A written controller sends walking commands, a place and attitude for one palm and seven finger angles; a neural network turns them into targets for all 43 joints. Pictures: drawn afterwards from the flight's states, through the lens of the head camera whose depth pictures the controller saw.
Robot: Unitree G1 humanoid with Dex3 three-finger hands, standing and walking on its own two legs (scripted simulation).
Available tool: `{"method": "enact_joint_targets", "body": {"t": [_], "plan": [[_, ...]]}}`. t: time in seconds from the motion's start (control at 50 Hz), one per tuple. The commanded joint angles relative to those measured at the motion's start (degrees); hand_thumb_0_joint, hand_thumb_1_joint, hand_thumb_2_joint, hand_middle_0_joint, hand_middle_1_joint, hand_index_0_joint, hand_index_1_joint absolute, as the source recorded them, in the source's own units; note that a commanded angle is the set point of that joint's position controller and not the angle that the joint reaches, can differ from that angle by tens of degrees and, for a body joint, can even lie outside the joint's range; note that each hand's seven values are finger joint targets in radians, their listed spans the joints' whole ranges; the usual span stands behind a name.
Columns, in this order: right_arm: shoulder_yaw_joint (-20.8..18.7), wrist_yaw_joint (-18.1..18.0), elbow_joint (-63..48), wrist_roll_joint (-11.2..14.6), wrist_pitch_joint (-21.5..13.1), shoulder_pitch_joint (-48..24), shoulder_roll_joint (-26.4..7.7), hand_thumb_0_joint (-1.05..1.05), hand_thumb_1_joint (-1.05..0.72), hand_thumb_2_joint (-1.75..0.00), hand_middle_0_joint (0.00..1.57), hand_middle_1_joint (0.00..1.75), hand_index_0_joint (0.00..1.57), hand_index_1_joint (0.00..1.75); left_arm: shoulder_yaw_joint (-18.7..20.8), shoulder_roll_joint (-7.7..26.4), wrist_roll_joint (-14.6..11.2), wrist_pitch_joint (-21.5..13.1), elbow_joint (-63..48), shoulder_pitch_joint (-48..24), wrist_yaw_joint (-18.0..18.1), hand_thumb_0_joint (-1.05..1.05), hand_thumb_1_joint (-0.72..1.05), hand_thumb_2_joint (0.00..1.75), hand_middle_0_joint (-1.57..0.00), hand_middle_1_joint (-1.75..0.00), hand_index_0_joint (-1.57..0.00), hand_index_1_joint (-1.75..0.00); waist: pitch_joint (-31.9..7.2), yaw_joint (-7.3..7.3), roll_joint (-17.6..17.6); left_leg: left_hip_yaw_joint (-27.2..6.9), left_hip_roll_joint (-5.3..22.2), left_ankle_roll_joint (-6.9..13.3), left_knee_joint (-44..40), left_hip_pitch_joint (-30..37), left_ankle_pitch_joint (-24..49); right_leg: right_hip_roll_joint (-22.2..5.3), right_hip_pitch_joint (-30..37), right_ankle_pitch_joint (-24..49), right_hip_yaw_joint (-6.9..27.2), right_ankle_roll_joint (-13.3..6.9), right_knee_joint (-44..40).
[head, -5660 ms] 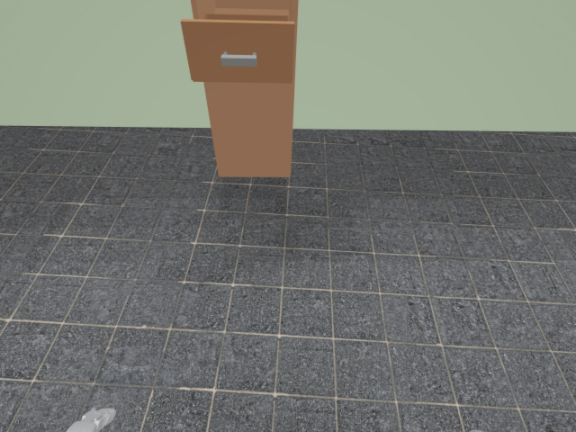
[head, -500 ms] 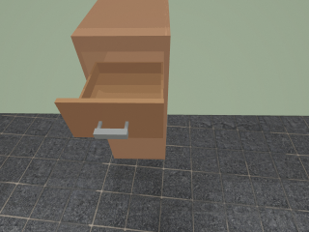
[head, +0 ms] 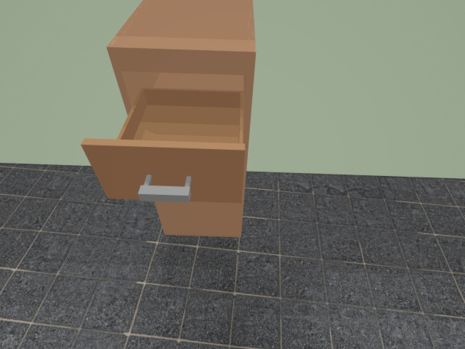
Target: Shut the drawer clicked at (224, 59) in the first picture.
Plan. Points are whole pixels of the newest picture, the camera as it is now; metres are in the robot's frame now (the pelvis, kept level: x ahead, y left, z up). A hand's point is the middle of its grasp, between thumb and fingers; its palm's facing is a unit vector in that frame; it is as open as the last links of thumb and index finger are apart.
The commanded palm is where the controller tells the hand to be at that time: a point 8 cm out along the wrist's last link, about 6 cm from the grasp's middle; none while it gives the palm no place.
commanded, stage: look again from close up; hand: left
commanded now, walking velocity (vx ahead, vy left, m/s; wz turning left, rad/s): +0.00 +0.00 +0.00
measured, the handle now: (166, 186) +0.44 +0.17 +0.00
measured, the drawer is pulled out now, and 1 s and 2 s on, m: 0.30 0.30 0.30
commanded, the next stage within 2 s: shuffle to correct the standing spot in 0.48 s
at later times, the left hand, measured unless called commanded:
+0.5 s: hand out of the picture +0.04 +0.22 -0.18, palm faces +0.02 -0.98 -0.18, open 7.4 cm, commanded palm none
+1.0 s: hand out of the picture +0.07 +0.19 -0.18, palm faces +0.01 -0.98 -0.18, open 7.4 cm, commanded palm none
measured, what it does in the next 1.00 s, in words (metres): shifts its weight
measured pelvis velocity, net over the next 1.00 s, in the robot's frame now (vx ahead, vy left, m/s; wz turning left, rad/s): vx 0.08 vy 0.02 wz -0.02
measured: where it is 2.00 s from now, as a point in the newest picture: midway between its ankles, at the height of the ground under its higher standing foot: outside the picture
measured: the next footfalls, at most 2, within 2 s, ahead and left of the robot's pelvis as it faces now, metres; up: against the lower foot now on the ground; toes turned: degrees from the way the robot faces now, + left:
left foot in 1.22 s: +0.20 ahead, +0.11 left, +0.00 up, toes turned +7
right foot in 1.70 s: +0.25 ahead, -0.18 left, +0.00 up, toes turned -6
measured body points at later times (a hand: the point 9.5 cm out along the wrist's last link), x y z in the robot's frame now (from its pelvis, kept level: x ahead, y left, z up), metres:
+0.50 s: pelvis +0.03 +0.05 +0.00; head +0.05 +0.06 +0.44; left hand +0.04 +0.27 -0.17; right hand +0.05 -0.18 -0.16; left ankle +0.05 +0.12 -0.74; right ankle +0.00 -0.09 -0.74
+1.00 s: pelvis +0.08 +0.02 -0.01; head +0.10 +0.02 +0.44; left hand +0.07 +0.25 -0.17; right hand +0.06 -0.20 -0.17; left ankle +0.05 +0.11 -0.73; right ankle +0.04 -0.07 -0.74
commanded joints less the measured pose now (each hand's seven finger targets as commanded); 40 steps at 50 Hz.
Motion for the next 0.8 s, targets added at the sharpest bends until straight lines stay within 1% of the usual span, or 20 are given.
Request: {"method": "enact_joint_targets", "body": {"t": [0.0,0.02,0.04,0.08,0.1,0.12,0.16,0.18,0.2,0.22,0.26,0.3,0.38,0.46,0.5,0.56,0.62,0.68,0.72,0.78], "plan": [[-0.13,1.44,-7.63,-0.29,-1.23,-0.27,-4.06,0.0,-0.9,-0.9,0.2,0.3,0.2,0.3,-0.13,8.85,0.96,-3.04,-3.7,3.33,1.69,0.0,0.9,0.9,-0.2,-0.3,-0.2,-0.3,2.18,-1.28,-1.57,-4.18,1.92,-0.82,10.24,-2.06,-10.62,-13.04,-8.87,-7.68,13.49,-2.45,-11.2],[-0.08,1.75,-6.76,-0.93,-0.62,0.12,-4.18,0.0,-0.9,-0.9,0.2,0.3,0.2,0.3,0.43,10.19,0.98,-2.98,-5.13,0.51,1.16,0.0,0.9,0.9,-0.2,-0.3,-0.2,-0.3,3.12,-1.17,-0.07,-3.04,1.49,-0.86,10.85,-0.45,-10.04,-13.52,-11.54,-14.14,13.59,-4.12,-12.6],[-0.08,1.84,-6.88,-0.82,-0.55,2.06,-4.53,0.0,-0.9,-0.9,0.2,0.3,0.2,0.3,0.34,9.37,0.84,-3.13,-5.57,-0.12,1.2,0.0,0.9,0.9,-0.2,-0.3,-0.2,-0.3,2.13,-2.11,-2.08,-2.7,1.51,-0.45,11.22,0.0,-9.12,-12.32,-12.2,-16.34,12.14,-4.31,-11.62],[0.12,1.82,-7.11,-0.65,-1.1,3.9,-4.35,0.0,-0.9,-0.9,0.2,0.3,0.2,0.3,0.36,8.06,0.59,-3.12,-6.16,-0.16,1.08,0.0,0.9,0.9,-0.2,-0.3,-0.2,-0.3,0.44,-2.42,-2.19,-3.21,1.19,-0.07,9.0,1.58,-6.34,-10.18,-11.49,-12.08,9.38,-4.04,-7.95],[0.25,1.68,-7.32,-0.56,-1.44,3.92,-4.96,0.0,-0.9,-0.9,0.2,0.3,0.2,0.3,0.19,7.3,0.5,-2.94,-6.14,0.08,1.0,0.0,0.9,0.9,-0.2,-0.3,-0.2,-0.3,0.87,-2.26,-1.24,-4.12,1.71,0.2,6.77,1.66,-5.68,-8.82,-11.47,-11.01,8.4,-3.56,-5.75],[0.24,1.54,-7.54,-0.72,-1.66,3.6,-5.17,0.0,-0.9,-0.9,0.2,0.3,0.2,0.3,0.26,7.03,0.58,-2.6,-6.5,0.26,1.0,0.0,0.9,0.9,-0.2,-0.3,-0.2,-0.3,1.61,-1.66,0.44,-4.88,2.11,0.34,5.01,0.41,-5.03,-7.89,-10.58,-9.34,6.66,-3.25,-3.89],[0.28,1.26,-8.34,-0.7,-1.75,1.81,-6.59,0.0,-0.9,-0.9,0.2,0.3,0.2,0.3,0.03,5.9,0.58,-1.72,-6.26,1.84,0.78,0.0,0.9,0.9,-0.2,-0.3,-0.2,-0.3,6.3,-0.17,4.69,-9.15,3.94,1.9,-0.33,-6.41,-10.81,-4.94,-8.76,-10.9,5.26,-1.81,-1.05],[0.27,1.17,-8.63,-0.66,-1.88,0.79,-7.07,0.0,-0.9,-0.9,0.2,0.3,0.2,0.3,-0.03,5.53,0.64,-1.58,-6.06,2.94,0.68,0.0,0.9,0.9,-0.2,-0.3,-0.2,-0.3,6.81,0.53,5.27,-10.72,4.53,2.48,-2.64,-8.17,-12.06,-4.28,-6.74,-8.34,4.45,-1.39,0.19],[0.25,1.09,-9.07,-0.57,-1.84,-0.15,-7.46,0.0,-0.9,-0.9,0.2,0.3,0.2,0.3,-0.2,5.31,0.62,-1.51,-5.97,3.92,0.59,0.0,0.9,0.9,-0.2,-0.3,-0.2,-0.3,7.59,1.17,3.91,-11.41,4.73,2.81,-4.14,-9.36,-14.8,-4.07,-5.77,-7.51,4.18,-1.16,0.21],[0.2,1.06,-9.32,-0.62,-2.02,-0.58,-7.53,0.0,-0.9,-0.9,0.2,0.3,0.2,0.3,-0.18,5.32,0.82,-1.48,-6.05,4.28,0.56,0.0,0.9,0.9,-0.2,-0.3,-0.2,-0.3,7.19,1.44,3.35,-11.66,4.76,3.02,-4.39,-9.38,-12.09,-4.3,-4.47,-4.82,3.73,-1.04,0.5],[0.23,1.0,-9.03,-0.49,-2.17,-0.73,-8.37,0.0,-0.9,-0.9,0.2,0.3,0.2,0.3,-0.38,5.27,0.65,-1.42,-5.94,4.04,0.45,0.0,0.9,0.9,-0.2,-0.3,-0.2,-0.3,6.57,1.36,0.8,-11.63,4.75,3.13,-4.9,-8.02,-12.21,-4.53,-4.0,-3.87,3.94,-0.68,0.44],[0.18,0.99,-8.96,-0.5,-2.28,-0.85,-8.86,0.0,-0.9,-0.9,0.2,0.3,0.2,0.3,-0.41,5.45,0.63,-1.37,-6.19,3.86,0.4,0.0,0.9,0.9,-0.2,-0.3,-0.2,-0.3,5.45,1.27,0.67,-11.59,4.8,3.22,-5.62,-6.07,-11.28,-4.86,-3.75,-2.75,3.77,-0.36,0.24],[0.21,0.88,-8.46,-0.42,-2.71,-1.58,-9.67,0.0,-0.9,-0.9,0.2,0.3,0.2,0.3,-0.4,6.29,0.55,-1.43,-6.27,3.44,0.39,0.0,0.9,0.9,-0.2,-0.3,-0.2,-0.3,1.19,1.36,0.99,-10.62,5.0,3.49,-4.63,-1.19,-2.62,-5.7,-1.69,0.91,3.53,0.28,-0.07],[0.27,0.72,-8.02,-0.28,-3.0,-2.2,-10.23,0.0,-0.9,-0.9,0.2,0.3,0.2,0.3,-0.35,7.25,0.45,-1.48,-6.09,2.88,0.4,0.0,0.9,0.9,-0.2,-0.3,-0.2,-0.3,-1.34,1.08,1.17,-8.8,4.66,3.19,-2.43,2.66,6.17,-6.27,-0.58,3.98,3.86,0.66,-0.56],[0.34,0.66,-7.59,-0.25,-2.95,-2.41,-10.42,0.0,-0.9,-0.9,0.2,0.3,0.2,0.3,-0.39,7.57,0.38,-1.36,-5.68,2.71,0.43,0.0,0.9,0.9,-0.2,-0.3,-0.2,-0.3,-1.72,1.04,1.74,-8.65,4.7,3.13,-2.35,3.97,7.85,-6.4,-0.45,3.88,3.68,0.91,-0.77],[0.37,0.54,-7.09,-0.11,-2.93,-3.05,-10.34,0.0,-0.9,-0.9,0.2,0.3,0.2,0.3,-0.47,7.76,0.41,-1.37,-5.07,2.82,0.5,0.0,0.9,0.9,-0.2,-0.3,-0.2,-0.3,-1.25,1.03,0.64,-7.77,4.5,3.05,-1.39,4.83,10.67,-6.82,-0.21,6.02,4.09,1.1,-1.43],[0.28,0.54,-6.14,-0.2,-2.48,-3.0,-10.26,0.0,-0.9,-0.9,0.2,0.3,0.2,0.3,-0.65,6.96,0.77,-0.93,-4.23,2.97,0.17,0.0,0.9,0.9,-0.2,-0.3,-0.2,-0.3,1.78,0.6,0.05,-9.34,5.58,3.54,-4.39,3.52,-1.94,-5.61,-1.85,-1.38,2.33,1.07,-0.88],[-0.66,0.52,-6.41,-0.56,-1.87,-3.19,-12.16,0.0,-0.9,-0.9,0.2,0.3,0.2,0.3,-0.68,6.59,1.28,-0.33,-4.52,2.68,-0.32,0.0,0.9,0.9,-0.2,-0.3,-0.2,-0.3,5.32,0.12,3.62,-13.97,8.18,4.73,-9.52,1.91,-16.0,-4.0,-6.52,-6.99,0.35,0.83,2.86],[-1.01,0.22,-6.3,-0.59,-1.85,-1.95,-12.59,0.0,-0.9,-0.9,0.2,0.3,0.2,0.3,-0.49,6.6,1.55,-0.22,-4.8,2.37,-0.67,0.0,0.9,0.9,-0.2,-0.3,-0.2,-0.3,5.58,-0.21,4.85,-17.16,10.39,6.44,-10.87,3.81,-17.02,-3.26,-9.84,-8.78,-0.18,0.6,5.92],[-1.52,-0.1,-6.57,-0.95,-2.0,-0.92,-13.02,0.0,-0.9,-0.9,0.2,0.3,0.2,0.3,-0.22,6.35,1.5,-0.22,-5.21,2.23,-1.08,0.0,0.9,0.9,-0.2,-0.3,-0.2,-0.3,3.6,-0.53,5.94,-18.67,13.13,9.19,-9.42,6.72,-11.19,-3.11,-13.39,-11.94,0.04,0.22,11.55]]}}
